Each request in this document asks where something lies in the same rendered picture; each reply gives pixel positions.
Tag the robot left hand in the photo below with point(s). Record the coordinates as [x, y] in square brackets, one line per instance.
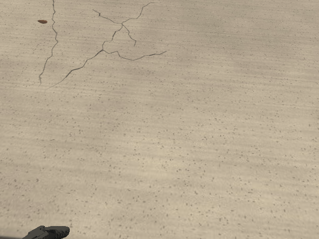
[51, 232]

